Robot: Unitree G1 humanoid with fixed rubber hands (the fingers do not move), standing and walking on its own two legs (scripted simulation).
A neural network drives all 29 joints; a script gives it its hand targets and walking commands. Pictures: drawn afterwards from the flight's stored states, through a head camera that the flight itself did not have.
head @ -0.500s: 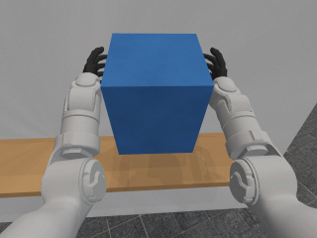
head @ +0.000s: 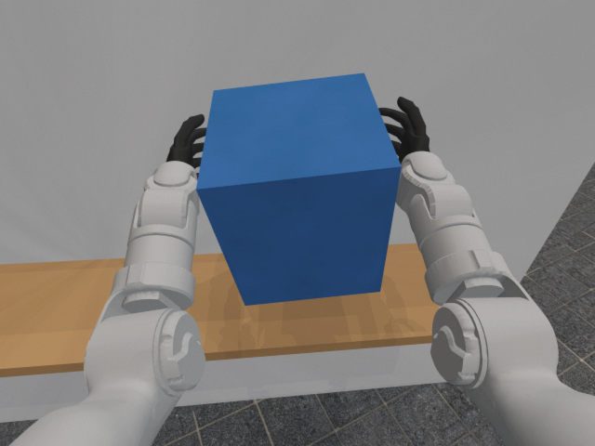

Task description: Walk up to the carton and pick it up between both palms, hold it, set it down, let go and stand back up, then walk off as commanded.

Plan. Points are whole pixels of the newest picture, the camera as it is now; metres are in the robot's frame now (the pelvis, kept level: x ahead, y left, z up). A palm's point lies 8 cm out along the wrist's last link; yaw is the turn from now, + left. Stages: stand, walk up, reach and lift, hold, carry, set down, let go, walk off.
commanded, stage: set down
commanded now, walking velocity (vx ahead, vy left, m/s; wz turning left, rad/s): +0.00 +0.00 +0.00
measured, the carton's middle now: (301, 196) +0.43 -0.03 +0.18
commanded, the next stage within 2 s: none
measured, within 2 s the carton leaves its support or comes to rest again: neither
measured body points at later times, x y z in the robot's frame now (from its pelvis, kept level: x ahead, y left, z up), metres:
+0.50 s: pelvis +0.01 +0.00 +0.00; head -0.02 +0.01 +0.45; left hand +0.45 +0.12 +0.20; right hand +0.42 -0.18 +0.20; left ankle +0.00 +0.14 -0.75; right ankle +0.02 -0.14 -0.75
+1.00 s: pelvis +0.01 +0.00 +0.00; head +0.00 +0.02 +0.45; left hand +0.46 +0.13 +0.18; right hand +0.43 -0.17 +0.18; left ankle +0.00 +0.14 -0.75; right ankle +0.02 -0.14 -0.75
